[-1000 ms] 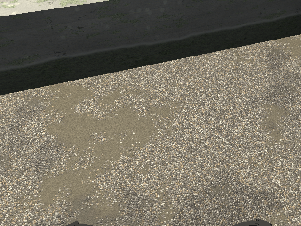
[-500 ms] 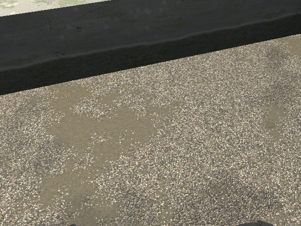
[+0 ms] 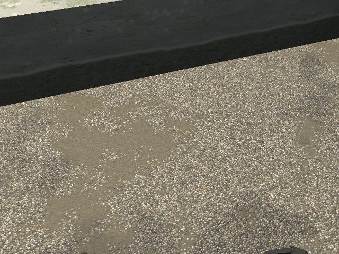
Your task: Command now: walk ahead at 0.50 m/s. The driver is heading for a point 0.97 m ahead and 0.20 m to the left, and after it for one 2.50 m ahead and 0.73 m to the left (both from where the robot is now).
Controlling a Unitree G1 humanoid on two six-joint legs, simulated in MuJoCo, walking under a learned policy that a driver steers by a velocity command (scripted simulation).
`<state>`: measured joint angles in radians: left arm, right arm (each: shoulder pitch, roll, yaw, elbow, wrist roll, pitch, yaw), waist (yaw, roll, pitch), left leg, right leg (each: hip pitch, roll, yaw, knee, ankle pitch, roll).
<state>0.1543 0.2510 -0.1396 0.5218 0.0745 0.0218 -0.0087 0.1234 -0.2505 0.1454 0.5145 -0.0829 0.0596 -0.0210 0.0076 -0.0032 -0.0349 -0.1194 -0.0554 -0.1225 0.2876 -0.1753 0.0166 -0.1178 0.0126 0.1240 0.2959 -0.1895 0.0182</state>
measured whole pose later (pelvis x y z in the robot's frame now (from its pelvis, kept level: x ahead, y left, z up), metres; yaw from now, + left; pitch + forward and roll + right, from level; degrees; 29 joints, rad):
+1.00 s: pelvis +0.00 +0.00 +0.00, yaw +0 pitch +1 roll +0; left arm 0.16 0.26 -0.14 0.51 0.08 0.03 0.00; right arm 0.13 -0.25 0.15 0.51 -0.08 0.06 -0.02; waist 0.01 0.00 -0.03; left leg -0.11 -0.06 -0.13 0.28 -0.17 0.01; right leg -0.12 0.01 0.12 0.30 -0.19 0.02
